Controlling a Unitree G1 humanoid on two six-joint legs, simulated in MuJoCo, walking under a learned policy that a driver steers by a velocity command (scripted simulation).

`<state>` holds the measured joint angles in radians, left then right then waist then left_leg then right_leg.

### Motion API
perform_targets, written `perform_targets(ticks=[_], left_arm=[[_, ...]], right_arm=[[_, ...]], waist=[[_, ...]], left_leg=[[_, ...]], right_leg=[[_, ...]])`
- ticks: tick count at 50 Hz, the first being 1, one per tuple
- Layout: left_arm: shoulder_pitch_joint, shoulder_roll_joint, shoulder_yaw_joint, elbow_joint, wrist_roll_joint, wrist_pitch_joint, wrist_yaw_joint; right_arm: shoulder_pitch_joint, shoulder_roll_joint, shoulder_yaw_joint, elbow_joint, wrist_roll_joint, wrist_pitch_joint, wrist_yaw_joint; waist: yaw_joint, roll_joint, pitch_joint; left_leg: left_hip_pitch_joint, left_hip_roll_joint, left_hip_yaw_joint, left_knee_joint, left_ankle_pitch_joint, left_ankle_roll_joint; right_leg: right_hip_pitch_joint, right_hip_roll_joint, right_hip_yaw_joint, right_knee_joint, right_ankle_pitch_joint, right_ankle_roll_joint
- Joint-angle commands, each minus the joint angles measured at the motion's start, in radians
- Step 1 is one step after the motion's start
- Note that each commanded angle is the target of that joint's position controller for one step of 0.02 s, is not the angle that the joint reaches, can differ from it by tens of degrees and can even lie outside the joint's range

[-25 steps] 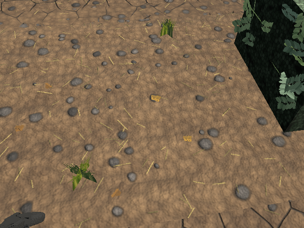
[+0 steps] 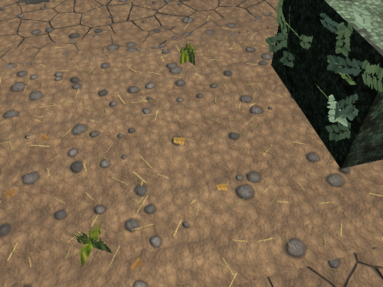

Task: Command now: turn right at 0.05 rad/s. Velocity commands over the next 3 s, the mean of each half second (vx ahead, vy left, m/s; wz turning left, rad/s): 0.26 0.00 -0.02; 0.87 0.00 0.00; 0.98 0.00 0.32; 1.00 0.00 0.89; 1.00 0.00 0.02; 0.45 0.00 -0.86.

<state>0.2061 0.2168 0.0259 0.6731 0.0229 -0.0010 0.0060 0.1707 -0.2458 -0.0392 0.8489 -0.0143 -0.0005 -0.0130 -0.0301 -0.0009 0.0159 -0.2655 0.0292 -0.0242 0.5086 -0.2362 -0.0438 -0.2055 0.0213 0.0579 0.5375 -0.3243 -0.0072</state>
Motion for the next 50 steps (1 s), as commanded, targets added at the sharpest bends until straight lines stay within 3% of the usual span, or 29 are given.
perform_targets(ticks=[1,10,11,12,13,14,15,17,19,21,22,23,24,25,26,27,28,30,31,36,41,42,44,45,46,47,48,49,50], left_arm=[[-0.011,0.120,0.032,-0.060,-0.003,-0.017,0.006],[0.016,0.108,0.034,-0.020,-0.007,-0.020,0.008],[0.058,0.123,0.041,0.000,-0.012,-0.014,0.011],[0.088,0.166,0.057,0.006,-0.023,-0.007,0.012],[0.133,0.202,0.068,0.009,-0.031,-0.007,0.012],[0.151,0.243,0.078,0.015,-0.041,-0.019,0.014],[0.155,0.240,0.078,0.021,-0.043,-0.039,0.017],[0.125,0.194,0.066,0.017,-0.042,-0.072,0.017],[0.085,0.199,0.069,0.006,-0.053,-0.073,0.009],[0.030,0.215,0.072,-0.009,-0.056,-0.064,0.001],[0.035,0.241,0.085,0.024,0.024,-0.056,-0.014],[0.032,0.199,0.076,0.028,0.035,-0.062,-0.017],[-0.061,0.100,0.048,-0.010,0.038,-0.074,-0.016],[-0.071,0.027,0.031,-0.076,0.014,-0.087,-0.015],[-0.064,0.070,0.033,-0.084,0.006,-0.086,-0.019],[-0.065,0.120,0.041,-0.069,0.013,-0.083,-0.029],[-0.023,0.135,0.044,-0.041,0.023,-0.079,-0.042],[0.002,0.131,0.041,-0.017,0.038,-0.056,-0.064],[-0.015,0.122,0.037,-0.024,0.033,-0.046,-0.071],[-0.216,0.108,0.018,-0.081,0.014,-0.035,-0.070],[-0.361,0.092,-0.003,-0.125,0.007,-0.040,-0.072],[-0.363,0.092,-0.004,-0.126,0.009,-0.042,-0.068],[-0.307,0.111,0.002,-0.109,0.014,-0.045,-0.052],[-0.200,0.141,0.014,-0.079,0.016,-0.047,-0.042],[0.016,0.177,0.032,-0.012,0.012,-0.050,-0.028],[0.248,0.224,0.054,0.062,0.020,-0.055,-0.011],[0.336,0.327,0.084,0.087,0.052,-0.059,0.003],[0.317,0.324,0.084,0.097,0.034,-0.062,-0.010],[0.205,0.269,0.079,0.111,0.025,-0.064,-0.015]], right_arm=[[-0.022,-0.103,-0.024,-0.037,0.003,-0.011,-0.006],[-0.021,-0.110,-0.026,0.030,0.010,-0.008,-0.015],[0.008,-0.102,-0.025,0.050,0.013,-0.006,-0.016],[0.006,-0.108,-0.030,0.054,0.025,-0.008,-0.013],[-0.057,-0.114,-0.032,0.025,0.034,-0.019,-0.008],[-0.126,-0.104,-0.029,-0.017,0.052,-0.039,0.000],[-0.175,-0.119,-0.033,-0.048,0.066,-0.060,0.006],[-0.159,-0.110,-0.032,-0.054,0.070,-0.099,0.025],[-0.107,-0.100,-0.025,-0.033,0.061,-0.118,0.045],[0.024,-0.090,-0.027,0.029,0.050,-0.119,0.054],[0.150,-0.092,-0.033,0.051,-0.033,-0.072,0.065],[0.303,-0.131,-0.052,0.098,-0.043,-0.059,0.057],[0.503,-0.231,-0.074,0.123,-0.057,-0.065,0.042],[0.461,-0.266,-0.061,0.098,-0.052,-0.070,0.038],[0.294,-0.256,-0.063,0.056,-0.040,-0.062,0.033],[0.197,-0.216,-0.055,0.021,-0.026,-0.069,0.033],[0.159,-0.182,-0.046,0.015,-0.019,-0.077,0.035],[0.170,-0.125,-0.026,0.023,-0.018,-0.092,0.031],[0.202,-0.114,-0.023,0.040,-0.013,-0.098,0.031],[0.314,-0.114,-0.021,0.073,0.004,-0.110,0.033],[0.374,-0.123,-0.015,0.108,0.003,-0.116,0.021],[0.372,-0.131,-0.015,0.114,0.001,-0.114,0.019],[0.375,-0.169,-0.020,0.124,-0.006,-0.110,0.011],[0.373,-0.197,-0.027,0.130,-0.015,-0.102,0.003],[0.348,-0.227,-0.036,0.130,-0.022,-0.089,-0.004],[0.292,-0.217,-0.036,0.109,-0.020,-0.085,-0.007],[0.349,-0.060,-0.004,0.054,0.009,-0.092,0.015],[0.350,-0.074,-0.009,0.037,0.021,-0.112,0.028],[0.210,-0.120,-0.021,0.002,0.015,-0.113,0.023]], waist=[[0.005,-0.045,-0.014],[0.009,-0.007,-0.034],[0.017,-0.032,-0.074],[0.037,-0.079,-0.038],[0.072,-0.141,0.034],[0.088,-0.209,0.111],[0.096,-0.211,0.170],[0.073,-0.162,0.147],[0.051,-0.143,0.067],[-0.023,-0.136,0.006],[-0.084,-0.069,-0.020],[-0.153,0.024,-0.037],[-0.262,0.277,-0.072],[-0.185,0.352,-0.046],[-0.089,0.176,0.035],[-0.041,0.050,0.053],[0.002,0.022,0.037],[0.015,0.087,0.031],[0.014,0.099,0.056],[-0.027,0.048,0.118],[-0.050,0.062,0.154],[-0.041,0.066,0.143],[0.006,0.117,0.066],[0.067,0.148,-0.008],[0.167,0.164,-0.115],[0.279,0.129,-0.217],[0.214,-0.122,-0.365],[0.178,-0.211,-0.428],[0.147,-0.123,-0.207]], left_leg=[[0.072,0.022,-0.019,-0.033,0.123,0.014],[0.095,0.028,-0.024,-0.027,0.168,0.016],[0.091,-0.011,0.024,0.008,-0.010,0.020],[0.001,-0.055,0.075,0.084,-0.222,0.027],[-0.149,-0.065,0.092,0.175,-0.299,0.036],[-0.258,-0.039,0.071,0.277,-0.261,0.061],[-0.368,0.015,0.004,0.361,-0.271,0.092],[-0.499,0.084,-0.044,0.375,-0.234,0.135],[-0.329,0.073,0.000,0.204,-0.181,0.137],[0.014,-0.011,0.117,0.083,-0.017,0.099],[0.224,-0.097,0.224,0.016,-0.025,0.073],[0.456,-0.089,0.187,0.036,-0.080,0.070],[0.550,0.160,-0.181,-0.140,-0.433,0.113],[0.466,0.342,-0.731,-0.396,-0.741,0.196],[0.377,0.403,-0.782,-0.422,-0.811,0.257],[0.302,0.371,-0.657,-0.380,-0.684,0.241],[0.236,0.294,-0.503,-0.371,-0.559,0.213],[0.158,0.200,-0.340,-0.420,-0.420,0.194],[0.149,0.183,-0.298,-0.440,-0.367,0.202],[0.213,0.145,-0.132,-0.504,-0.062,0.225],[0.342,0.177,-0.032,-0.548,0.307,0.224],[0.377,0.179,-0.002,-0.515,0.456,0.218],[0.423,0.195,0.043,-0.347,1.002,0.200],[0.439,0.208,0.054,-0.188,1.207,0.190],[0.391,0.209,0.067,0.047,1.256,0.178],[0.184,0.171,0.078,0.356,1.043,0.166],[-0.193,0.025,0.066,0.764,0.308,0.149],[-0.399,-0.104,-0.081,0.940,-0.212,0.165],[-0.515,-0.026,-0.096,0.974,-0.101,0.184]], right_leg=[[-0.082,-0.088,0.094,-0.138,0.130,-0.039],[-0.055,-0.063,0.063,-0.114,0.203,-0.033],[-0.031,-0.053,0.062,-0.138,0.002,-0.048],[-0.031,-0.078,0.124,-0.189,-0.321,-0.089],[-0.026,-0.171,0.277,-0.290,-0.569,-0.149],[-0.035,-0.288,0.459,-0.392,-0.681,-0.218],[-0.023,-0.357,0.563,-0.439,-0.625,-0.261],[0.123,-0.371,0.523,-0.412,-0.415,-0.250],[0.101,-0.294,0.341,-0.377,-0.240,-0.192],[-0.088,-0.198,0.178,-0.315,-0.200,-0.159],[-0.195,-0.129,0.106,-0.238,-0.276,-0.160],[-0.363,-0.078,0.059,-0.036,-0.194,-0.152],[-0.540,0.029,-0.051,0.437,-0.149,-0.115],[-0.737,0.130,0.080,0.669,-0.215,-0.109],[-0.824,0.013,0.125,0.762,-0.076,-0.115],[-0.789,-0.066,0.080,0.739,0.047,-0.103],[-0.692,-0.112,0.051,0.667,0.098,-0.080],[-0.596,-0.130,-0.003,0.636,0.156,-0.040],[-0.611,-0.132,-0.019,0.626,0.190,-0.029],[-0.655,-0.115,-0.097,0.373,0.307,-0.004],[-0.546,-0.080,-0.167,0.121,0.343,-0.062],[-0.502,-0.061,-0.183,0.084,0.312,-0.082],[-0.327,0.024,-0.225,0.064,0.216,-0.120],[-0.204,0.060,-0.222,0.074,0.154,-0.139],[0.014,0.086,-0.209,0.058,0.100,-0.160],[0.321,0.003,-0.113,0.038,0.066,-0.189],[0.639,-0.294,0.326,-0.022,-0.375,-0.254],[0.671,-0.409,0.819,-0.258,-0.552,-0.297],[0.532,-0.351,0.686,-0.286,-0.467,-0.266]])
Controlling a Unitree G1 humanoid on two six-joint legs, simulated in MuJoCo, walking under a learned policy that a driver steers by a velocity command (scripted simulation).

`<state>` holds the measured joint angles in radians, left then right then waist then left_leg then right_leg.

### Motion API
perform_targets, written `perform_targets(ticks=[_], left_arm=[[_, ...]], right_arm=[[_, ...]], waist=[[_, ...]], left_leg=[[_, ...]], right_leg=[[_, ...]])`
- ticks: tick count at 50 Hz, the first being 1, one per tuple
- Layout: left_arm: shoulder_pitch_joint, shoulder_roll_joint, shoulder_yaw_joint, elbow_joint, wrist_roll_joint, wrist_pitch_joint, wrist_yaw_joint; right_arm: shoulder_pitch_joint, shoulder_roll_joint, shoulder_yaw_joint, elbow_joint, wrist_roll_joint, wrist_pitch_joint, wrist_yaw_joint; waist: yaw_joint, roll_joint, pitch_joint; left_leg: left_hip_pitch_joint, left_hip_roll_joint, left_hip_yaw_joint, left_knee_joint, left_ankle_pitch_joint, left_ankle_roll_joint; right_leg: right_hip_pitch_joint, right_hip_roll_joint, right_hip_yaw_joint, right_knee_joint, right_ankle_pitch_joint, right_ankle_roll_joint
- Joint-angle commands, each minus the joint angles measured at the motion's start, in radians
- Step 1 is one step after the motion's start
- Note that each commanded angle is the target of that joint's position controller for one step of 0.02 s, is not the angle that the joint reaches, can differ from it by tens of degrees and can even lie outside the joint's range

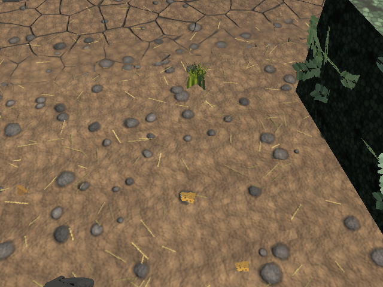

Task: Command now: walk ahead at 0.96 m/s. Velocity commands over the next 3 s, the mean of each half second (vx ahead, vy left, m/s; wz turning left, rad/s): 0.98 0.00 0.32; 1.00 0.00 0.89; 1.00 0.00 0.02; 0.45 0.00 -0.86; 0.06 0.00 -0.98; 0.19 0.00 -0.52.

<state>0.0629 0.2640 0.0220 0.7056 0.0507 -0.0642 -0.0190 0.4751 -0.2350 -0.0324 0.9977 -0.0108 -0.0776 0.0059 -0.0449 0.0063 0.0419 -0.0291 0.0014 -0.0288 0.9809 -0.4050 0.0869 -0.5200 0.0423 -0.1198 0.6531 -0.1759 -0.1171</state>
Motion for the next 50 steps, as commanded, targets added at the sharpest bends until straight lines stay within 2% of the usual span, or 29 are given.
perform_targets(ticks=[1,2,5,8,10,11,13,17,19,20,21,22,23,24,25,27,29,33,36,38,40,41,42,43,44,45,46,47,50], left_arm=[[0.299,0.157,0.070,0.086,-0.011,-0.010,0.006],[0.264,0.121,0.061,0.096,-0.009,-0.018,0.005],[0.267,0.053,0.035,0.145,-0.026,-0.041,0.010],[0.323,0.082,0.039,0.173,-0.038,-0.061,0.002],[0.341,0.071,0.034,0.180,-0.041,-0.073,-0.005],[0.347,0.100,0.038,0.181,-0.044,-0.081,-0.004],[0.406,0.105,0.034,0.210,-0.055,-0.094,0.003],[0.426,0.180,0.041,0.216,-0.025,-0.069,0.042],[0.376,0.224,0.055,0.200,0.006,-0.027,0.064],[0.320,0.237,0.061,0.181,0.010,-0.013,0.068],[0.300,0.183,0.051,0.168,0.017,-0.022,0.055],[0.388,0.045,0.019,0.074,-0.032,-0.047,0.023],[0.277,0.107,0.012,0.038,-0.027,-0.072,0.028],[0.194,0.129,0.010,0.020,-0.024,-0.085,0.027],[0.174,0.117,0.005,0.014,-0.018,-0.090,0.026],[0.158,0.093,-0.005,-0.005,0.021,-0.050,0.019],[0.131,0.075,-0.014,-0.033,0.034,-0.014,0.011],[-0.129,0.049,-0.040,-0.147,0.007,-0.013,-0.009],[-0.185,0.062,-0.040,-0.175,-0.013,-0.018,-0.005],[-0.173,0.084,-0.034,-0.187,-0.016,-0.021,0.003],[0.009,0.169,0.002,-0.142,-0.024,-0.026,0.026],[0.210,0.215,0.026,-0.092,-0.028,-0.029,0.042],[0.431,0.281,0.056,-0.050,-0.008,-0.031,0.065],[0.425,0.334,0.069,-0.046,0.041,-0.032,0.062],[0.347,0.299,0.079,-0.054,0.017,-0.019,0.049],[0.248,0.187,0.058,-0.064,0.008,-0.016,0.045],[0.215,0.135,0.047,-0.046,0.007,-0.015,0.040],[0.238,0.116,0.040,-0.016,0.009,-0.016,0.042],[0.299,0.062,0.024,0.072,-0.023,-0.044,0.026]], right_arm=[[-0.152,-0.125,-0.021,-0.167,0.010,-0.041,0.007],[-0.164,-0.103,-0.015,-0.168,0.001,-0.037,0.013],[-0.150,-0.050,0.003,-0.184,-0.033,0.009,0.040],[-0.336,-0.060,0.015,-0.262,-0.036,0.022,0.049],[-0.424,-0.062,0.023,-0.285,-0.020,0.015,0.055],[-0.447,-0.045,0.033,-0.302,-0.012,0.010,0.064],[-0.515,-0.049,0.035,-0.310,-0.002,0.009,0.071],[-0.459,-0.101,0.023,-0.283,-0.010,0.009,0.060],[-0.163,-0.173,-0.008,-0.200,-0.008,0.013,0.046],[0.049,-0.210,-0.033,-0.138,-0.009,0.018,0.035],[0.112,-0.259,-0.061,-0.115,-0.011,0.031,0.017],[0.011,-0.374,-0.093,-0.141,-0.033,0.047,0.012],[-0.026,-0.330,-0.100,-0.165,-0.013,0.049,0.014],[-0.053,-0.273,-0.090,-0.155,-0.006,0.044,0.008],[-0.076,-0.218,-0.080,-0.141,-0.007,0.040,0.007],[-0.107,-0.167,-0.058,-0.138,0.001,0.022,-0.005],[-0.107,-0.174,-0.055,-0.146,0.015,0.000,-0.001],[-0.053,-0.209,-0.070,-0.154,0.014,-0.015,0.005],[0.020,-0.229,-0.082,-0.142,0.025,-0.012,0.011],[0.002,-0.244,-0.087,-0.147,0.023,-0.008,0.001],[-0.034,-0.301,-0.100,-0.160,0.013,-0.011,-0.004],[-0.102,-0.331,-0.106,-0.177,0.007,-0.015,0.000],[-0.140,-0.248,-0.085,-0.204,0.000,-0.027,0.003],[-0.001,-0.057,-0.037,-0.242,0.048,-0.021,-0.005],[-0.028,-0.148,-0.031,-0.262,0.035,-0.006,-0.013],[-0.135,-0.194,-0.041,-0.252,0.010,0.009,-0.010],[-0.178,-0.193,-0.043,-0.255,-0.004,0.019,0.004],[-0.227,-0.177,-0.043,-0.263,-0.015,0.030,0.019],[-0.280,-0.091,-0.019,-0.327,-0.022,0.071,0.050]], waist=[[0.137,-0.028,-0.123],[0.094,0.014,-0.067],[0.002,-0.050,0.016],[0.020,-0.036,0.121],[0.038,-0.001,0.144],[0.038,-0.032,0.132],[0.068,0.002,0.139],[0.021,-0.111,0.001],[-0.128,-0.158,-0.158],[-0.229,-0.141,-0.229],[-0.207,-0.046,-0.230],[-0.028,0.345,-0.298],[-0.080,0.112,-0.338],[-0.058,-0.024,-0.189],[-0.004,-0.100,-0.093],[0.073,-0.100,-0.009],[0.096,-0.074,0.024],[0.014,-0.010,0.094],[-0.051,0.030,0.034],[-0.033,0.043,0.001],[0.062,0.056,-0.142],[0.188,0.059,-0.230],[0.275,-0.003,-0.348],[0.145,-0.319,-0.475],[0.133,-0.310,-0.466],[0.132,-0.169,-0.272],[0.117,-0.071,-0.161],[0.113,-0.034,-0.097],[0.058,-0.092,-0.020]], left_leg=[[-0.734,0.051,-0.070,0.446,0.157,0.051],[-0.677,0.083,-0.068,0.382,0.174,0.044],[-0.614,0.136,-0.058,0.279,0.161,-0.001],[-0.743,0.165,0.015,0.119,0.279,-0.033],[-0.693,0.127,0.068,-0.069,0.420,-0.025],[-0.605,0.113,0.085,-0.182,0.499,-0.012],[-0.537,0.060,0.134,-0.284,0.615,0.023],[-0.452,-0.075,0.216,-0.363,0.516,0.070],[-0.181,-0.143,0.208,-0.340,0.372,0.104],[0.018,-0.119,0.153,-0.414,0.328,0.138],[0.202,-0.023,-0.003,-0.346,0.155,0.163],[0.507,0.248,-0.623,-0.482,0.142,0.397],[0.504,0.260,-0.811,-0.672,0.033,0.403],[0.341,0.236,-0.704,-0.725,0.028,0.344],[0.165,0.197,-0.611,-0.750,0.106,0.295],[-0.073,0.105,-0.462,-0.763,0.253,0.260],[-0.221,0.044,-0.381,-0.789,0.271,0.253],[-0.347,-0.026,-0.325,-0.843,0.506,0.197],[-0.188,-0.005,-0.344,-0.805,0.737,0.143],[-0.103,0.004,-0.349,-0.724,0.864,0.110],[-0.063,0.007,-0.366,-0.475,1.068,0.062],[-0.134,-0.017,-0.357,-0.254,1.021,0.046],[-0.276,-0.059,-0.304,0.048,0.760,0.043],[-0.581,-0.162,-0.184,0.378,-0.142,0.020],[-0.694,-0.092,-0.117,0.460,-0.049,0.036],[-0.723,-0.025,-0.091,0.417,0.078,0.033],[-0.711,0.008,-0.071,0.379,0.126,0.025],[-0.699,0.035,-0.065,0.358,0.130,0.022],[-0.733,0.096,-0.053,0.336,0.140,0.015]], right_leg=[[0.672,-0.352,0.689,-0.410,-0.441,-0.147],[0.533,-0.310,0.582,-0.436,-0.334,-0.126],[0.317,-0.233,0.417,-0.529,-0.282,-0.099],[0.277,-0.190,0.291,-0.626,-0.123,-0.106],[0.273,-0.120,0.126,-0.640,0.119,-0.063],[0.251,-0.136,0.086,-0.671,0.197,-0.046],[0.337,-0.160,0.020,-0.728,0.423,-0.010],[0.683,-0.212,-0.066,-0.486,1.168,0.068],[0.696,-0.241,-0.072,-0.066,1.367,0.080],[0.604,-0.234,-0.078,0.249,1.264,0.072],[0.343,-0.137,-0.052,0.598,0.563,0.059],[-0.190,0.046,0.056,1.010,-0.314,0.139],[-0.313,0.002,0.212,1.009,-0.219,0.101],[-0.310,-0.060,0.232,0.894,-0.134,0.085],[-0.251,-0.096,0.218,0.780,-0.107,0.083],[-0.148,-0.134,0.212,0.677,-0.139,0.120],[-0.104,-0.158,0.178,0.540,-0.179,0.154],[-0.017,-0.122,0.096,0.140,0.155,0.179],[0.042,-0.067,0.086,-0.020,0.312,0.150],[0.127,-0.039,0.105,-0.127,0.285,0.130],[0.386,0.000,0.132,-0.135,0.172,0.111],[0.594,-0.036,0.147,-0.132,0.105,0.104],[0.829,-0.190,0.281,-0.091,-0.169,0.079],[1.063,-0.530,0.776,-0.206,-0.355,-0.014],[0.975,-0.524,0.996,-0.341,-0.548,-0.043],[0.798,-0.450,0.806,-0.377,-0.563,-0.024],[0.667,-0.410,0.649,-0.379,-0.397,-0.015],[0.581,-0.365,0.514,-0.396,-0.247,0.005],[0.476,-0.337,0.302,-0.446,-0.045,0.032]])
Over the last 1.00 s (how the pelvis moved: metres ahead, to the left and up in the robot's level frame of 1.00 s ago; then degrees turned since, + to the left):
0.42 0.05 -0.02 1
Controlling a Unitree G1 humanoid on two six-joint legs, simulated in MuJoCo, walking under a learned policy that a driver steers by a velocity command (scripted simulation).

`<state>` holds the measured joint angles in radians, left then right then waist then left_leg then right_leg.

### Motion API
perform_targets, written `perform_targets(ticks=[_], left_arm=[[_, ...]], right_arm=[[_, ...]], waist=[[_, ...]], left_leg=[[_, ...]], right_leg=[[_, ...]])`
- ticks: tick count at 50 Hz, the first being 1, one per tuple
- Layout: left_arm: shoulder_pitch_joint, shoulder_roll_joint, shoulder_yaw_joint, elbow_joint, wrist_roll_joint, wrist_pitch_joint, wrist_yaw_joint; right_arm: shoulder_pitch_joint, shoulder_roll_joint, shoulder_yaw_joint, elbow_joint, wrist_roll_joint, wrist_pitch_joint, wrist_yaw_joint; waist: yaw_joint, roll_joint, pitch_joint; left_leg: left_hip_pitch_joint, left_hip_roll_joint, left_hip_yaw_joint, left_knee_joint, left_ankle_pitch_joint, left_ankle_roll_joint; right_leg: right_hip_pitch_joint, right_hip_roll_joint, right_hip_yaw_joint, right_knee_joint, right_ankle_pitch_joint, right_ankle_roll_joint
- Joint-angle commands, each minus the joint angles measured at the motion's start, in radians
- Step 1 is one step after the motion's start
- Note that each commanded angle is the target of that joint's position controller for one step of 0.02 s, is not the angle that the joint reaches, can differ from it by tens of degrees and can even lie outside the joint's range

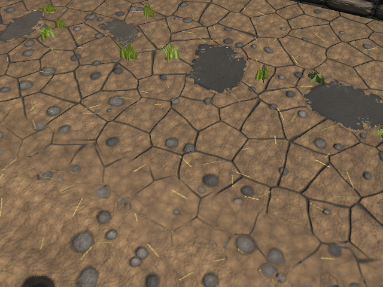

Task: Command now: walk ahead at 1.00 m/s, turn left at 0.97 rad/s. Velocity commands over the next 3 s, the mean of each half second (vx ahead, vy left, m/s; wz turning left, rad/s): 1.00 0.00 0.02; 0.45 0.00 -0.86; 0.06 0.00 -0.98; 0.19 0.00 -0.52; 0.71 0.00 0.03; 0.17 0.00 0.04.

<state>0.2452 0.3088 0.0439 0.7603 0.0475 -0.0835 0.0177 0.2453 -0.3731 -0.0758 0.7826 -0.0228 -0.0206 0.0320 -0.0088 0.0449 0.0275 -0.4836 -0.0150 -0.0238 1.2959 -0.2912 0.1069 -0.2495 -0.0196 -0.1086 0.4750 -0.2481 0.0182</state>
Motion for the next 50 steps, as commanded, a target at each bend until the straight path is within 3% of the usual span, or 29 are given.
perform_targets(ticks=[1,5,8,10,11,12,13,14,15,16,17,18,20,23,26,28,30,32,33,34,35,36,37,38,39,42,45,48,50], left_arm=[[0.113,0.018,0.003,0.028,-0.028,-0.033,-0.017],[0.098,0.038,0.001,0.059,-0.021,-0.060,-0.026],[0.171,0.114,0.009,0.105,-0.028,-0.058,-0.028],[0.216,0.178,0.014,0.132,-0.037,-0.040,-0.018],[0.223,0.216,0.019,0.142,-0.033,-0.029,-0.014],[0.205,0.244,0.023,0.144,-0.030,-0.017,-0.009],[0.173,0.239,0.021,0.134,-0.037,-0.010,-0.008],[0.225,0.102,-0.004,0.102,-0.023,-0.008,-0.021],[0.332,0.035,-0.014,0.060,-0.076,-0.010,-0.022],[0.166,0.132,0.011,0.046,-0.067,-0.006,-0.012],[0.130,0.095,0.006,0.034,-0.067,-0.007,-0.020],[0.136,0.064,0.000,0.055,-0.061,0.001,-0.027],[0.191,0.022,-0.001,0.090,-0.038,0.041,-0.045],[0.067,-0.008,0.005,0.044,-0.029,0.076,-0.065],[-0.071,-0.036,-0.010,-0.018,-0.036,0.071,-0.081],[-0.126,-0.039,-0.021,-0.044,-0.029,0.059,-0.093],[-0.103,-0.025,-0.021,-0.034,-0.013,0.049,-0.105],[0.114,0.033,0.003,0.027,-0.009,0.051,-0.098],[0.241,0.161,0.068,0.016,-0.089,0.053,-0.087],[0.353,0.217,0.090,0.045,-0.100,0.065,-0.066],[0.285,0.264,0.091,0.045,-0.079,0.068,-0.041],[0.181,0.303,0.080,-0.041,0.003,0.034,-0.047],[0.108,0.274,0.093,-0.117,-0.011,0.033,-0.056],[0.040,0.227,0.084,-0.141,-0.044,0.025,-0.061],[-0.030,0.176,0.069,-0.153,-0.074,0.020,-0.060],[-0.085,0.157,0.067,-0.179,-0.061,0.024,-0.041],[-0.059,0.169,0.079,-0.167,-0.074,0.053,-0.001],[-0.066,0.179,0.091,-0.184,-0.092,0.108,0.036],[-0.063,0.167,0.090,-0.196,-0.091,0.127,0.047]], right_arm=[[-0.080,0.056,0.031,-0.137,-0.011,0.022,0.031],[-0.206,0.056,0.055,-0.214,-0.014,0.012,0.056],[-0.309,0.054,0.073,-0.228,-0.018,-0.008,0.064],[-0.293,0.016,0.064,-0.207,-0.029,-0.017,0.051],[-0.205,-0.012,0.054,-0.182,-0.037,-0.021,0.040],[-0.026,-0.047,0.035,-0.125,-0.041,-0.023,0.023],[0.166,-0.095,0.013,-0.064,-0.050,-0.027,0.003],[0.239,-0.193,-0.012,-0.035,-0.063,-0.031,-0.021],[0.205,-0.227,-0.023,-0.073,-0.063,-0.038,-0.027],[0.169,-0.156,-0.019,-0.060,-0.040,-0.041,-0.029],[0.112,-0.102,-0.003,-0.036,-0.035,-0.054,-0.028],[0.072,-0.057,0.003,-0.022,-0.033,-0.065,-0.024],[0.050,0.003,0.018,-0.005,-0.016,-0.082,-0.028],[0.068,0.037,0.024,0.034,0.014,-0.110,-0.023],[0.063,0.055,0.030,0.051,0.005,-0.124,-0.023],[0.028,0.040,0.031,0.047,0.013,-0.126,-0.036],[0.063,-0.019,0.021,0.051,0.025,-0.133,-0.056],[0.040,-0.099,0.000,0.027,0.036,-0.114,-0.070],[-0.043,-0.208,-0.027,-0.026,0.059,-0.088,-0.081],[-0.096,-0.151,-0.019,-0.034,0.070,-0.076,-0.071],[-0.072,0.033,0.030,-0.077,0.018,-0.090,-0.046],[0.167,0.059,0.050,-0.111,0.029,-0.106,-0.037],[0.117,-0.051,0.037,-0.123,0.028,-0.118,-0.035],[0.028,-0.070,0.026,-0.159,0.041,-0.117,-0.038],[-0.004,-0.072,0.020,-0.152,0.027,-0.105,-0.050],[-0.023,-0.072,0.006,-0.171,0.007,-0.055,-0.066],[-0.116,0.016,0.026,-0.214,-0.003,-0.047,-0.076],[-0.186,0.020,0.026,-0.228,0.016,-0.037,-0.073],[-0.244,0.015,0.022,-0.241,0.020,-0.037,-0.067]], waist=[[0.010,-0.132,0.008],[-0.019,-0.108,0.077],[-0.001,-0.064,0.150],[-0.030,-0.094,0.097],[-0.085,-0.130,0.019],[-0.174,-0.158,-0.087],[-0.274,-0.154,-0.178],[-0.202,0.030,-0.305],[-0.112,0.166,-0.492],[-0.147,-0.022,-0.340],[-0.095,-0.009,-0.157],[-0.052,-0.037,-0.068],[0.013,0.007,-0.019],[0.031,0.012,0.059],[0.039,0.034,0.102],[0.059,-0.014,0.138],[0.068,-0.030,0.091],[0.161,0.023,-0.052],[0.256,0.124,-0.170],[0.312,0.024,-0.191],[0.194,-0.364,-0.109],[0.041,-0.364,-0.378],[0.092,-0.154,-0.476],[0.051,-0.021,-0.295],[-0.002,0.103,-0.186],[-0.052,0.062,-0.078],[-0.030,0.011,-0.123],[0.002,-0.075,-0.218],[0.027,-0.124,-0.209]], left_leg=[[-0.299,0.125,-0.047,0.005,0.049,-0.007],[-0.220,0.094,-0.007,-0.267,0.257,-0.003],[-0.043,0.021,0.100,-0.557,0.308,0.031],[0.068,-0.042,0.161,-0.623,0.242,0.047],[0.183,-0.069,0.162,-0.633,0.166,0.061],[0.375,-0.076,0.115,-0.653,0.106,0.076],[0.625,-0.021,0.049,-0.736,0.122,0.088],[0.863,0.252,-0.236,-0.725,-0.102,0.073],[1.008,0.493,-0.720,-0.877,-0.214,0.136],[0.848,0.422,-0.604,-0.954,-0.164,0.100],[0.683,0.384,-0.455,-0.984,-0.057,0.092],[0.549,0.340,-0.340,-1.028,0.031,0.071],[0.391,0.286,-0.170,-1.095,0.075,0.036],[0.366,0.250,0.012,-1.167,0.217,-0.003],[0.335,0.172,0.207,-1.193,0.427,-0.032],[0.303,0.152,0.302,-1.168,0.666,-0.051],[0.368,0.163,0.323,-1.048,0.964,-0.072],[0.392,0.201,0.302,-0.754,1.207,-0.096],[0.361,0.210,0.226,-0.559,1.275,-0.121],[0.271,0.139,0.236,-0.248,0.893,-0.152],[-0.010,-0.074,0.190,0.182,-0.291,-0.193],[-0.213,-0.122,-0.068,0.443,-0.374,-0.206],[-0.194,-0.081,-0.168,0.412,-0.303,-0.168],[-0.249,-0.055,-0.157,0.299,-0.256,-0.143],[-0.229,-0.009,-0.147,0.216,-0.208,-0.145],[-0.093,0.032,-0.139,0.019,-0.171,-0.187],[-0.051,-0.012,-0.093,-0.282,-0.050,-0.219],[-0.009,-0.068,-0.098,-0.489,0.141,-0.227],[0.001,-0.083,-0.115,-0.586,0.195,-0.220]], right_leg=[[0.186,-0.275,0.228,-0.286,0.100,-0.094],[0.062,-0.184,-0.007,-0.375,0.342,-0.083],[0.053,-0.201,-0.053,-0.493,0.554,-0.121],[0.191,-0.218,-0.051,-0.385,1.023,-0.141],[0.241,-0.229,-0.044,-0.221,1.223,-0.146],[0.227,-0.238,-0.022,0.009,1.276,-0.142],[0.093,-0.196,-0.016,0.302,1.095,-0.132],[-0.141,-0.075,0.018,0.694,0.157,-0.134],[-0.391,0.022,0.158,1.004,-0.231,-0.125],[-0.469,-0.028,0.194,0.999,-0.092,-0.135],[-0.489,-0.057,0.178,0.930,-0.025,-0.130],[-0.453,-0.093,0.177,0.870,-0.001,-0.121],[-0.360,-0.124,0.175,0.826,0.016,-0.102],[-0.461,-0.150,0.149,0.772,0.075,-0.088],[-0.474,-0.119,0.070,0.609,0.251,-0.100],[-0.370,-0.075,-0.010,0.374,0.359,-0.115],[-0.219,0.027,-0.104,0.216,0.456,-0.128],[0.035,0.122,-0.117,0.202,0.394,-0.155],[0.233,0.100,-0.012,0.262,0.361,-0.166],[0.381,0.052,0.071,0.140,0.470,-0.199],[0.486,-0.032,0.255,0.120,0.928,-0.246],[0.693,-0.268,0.760,0.063,0.961,-0.484],[0.653,-0.289,0.865,-0.060,0.659,-0.502],[0.484,-0.241,0.833,-0.134,0.416,-0.474],[0.314,-0.202,0.781,-0.168,0.327,-0.426],[-0.013,-0.098,0.587,-0.172,0.620,-0.374],[-0.067,0.016,0.462,-0.097,0.786,-0.303],[-0.015,0.063,0.464,-0.032,0.671,-0.193],[-0.005,0.068,0.509,-0.016,0.530,-0.153]])
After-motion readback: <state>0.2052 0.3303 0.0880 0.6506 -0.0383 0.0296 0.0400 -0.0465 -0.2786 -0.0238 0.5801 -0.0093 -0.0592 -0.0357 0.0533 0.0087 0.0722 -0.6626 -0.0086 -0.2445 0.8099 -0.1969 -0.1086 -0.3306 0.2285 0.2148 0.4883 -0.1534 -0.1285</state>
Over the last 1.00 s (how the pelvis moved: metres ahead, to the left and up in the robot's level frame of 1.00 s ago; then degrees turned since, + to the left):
0.97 0.14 0.02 38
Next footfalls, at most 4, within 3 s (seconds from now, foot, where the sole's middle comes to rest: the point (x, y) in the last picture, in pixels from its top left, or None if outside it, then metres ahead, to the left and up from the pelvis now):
0.26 left None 0.43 0.11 -0.77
0.68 right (214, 187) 0.86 -0.06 -0.77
1.14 left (199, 143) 1.10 -0.01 -0.77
1.54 right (225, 195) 0.82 -0.10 -0.77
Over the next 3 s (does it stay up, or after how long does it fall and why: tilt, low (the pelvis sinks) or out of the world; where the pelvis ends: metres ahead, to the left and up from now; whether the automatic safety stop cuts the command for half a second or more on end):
stays up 1.08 -0.51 0.00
